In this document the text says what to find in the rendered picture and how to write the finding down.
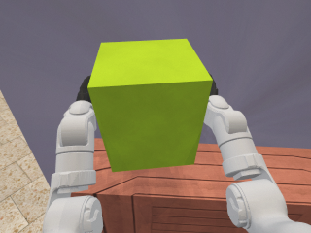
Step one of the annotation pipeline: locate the right robot hand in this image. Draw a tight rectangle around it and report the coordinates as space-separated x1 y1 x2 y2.
209 74 219 96

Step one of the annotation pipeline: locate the right robot upper arm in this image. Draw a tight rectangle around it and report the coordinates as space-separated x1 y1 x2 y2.
225 179 311 233

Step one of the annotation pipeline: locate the left robot hand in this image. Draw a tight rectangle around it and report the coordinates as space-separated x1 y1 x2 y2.
76 75 91 103

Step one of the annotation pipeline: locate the robot right forearm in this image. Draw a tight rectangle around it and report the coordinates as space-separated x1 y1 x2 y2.
203 95 288 215

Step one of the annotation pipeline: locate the robot left forearm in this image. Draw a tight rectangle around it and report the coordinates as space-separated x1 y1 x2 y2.
42 100 97 233

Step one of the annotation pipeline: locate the pedestal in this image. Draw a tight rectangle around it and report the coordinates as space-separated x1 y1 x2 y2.
70 138 311 233

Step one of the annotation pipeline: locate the carton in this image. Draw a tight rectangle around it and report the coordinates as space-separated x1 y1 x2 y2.
87 39 213 172

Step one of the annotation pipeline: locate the left robot upper arm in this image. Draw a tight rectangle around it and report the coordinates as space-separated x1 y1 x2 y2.
43 195 103 233

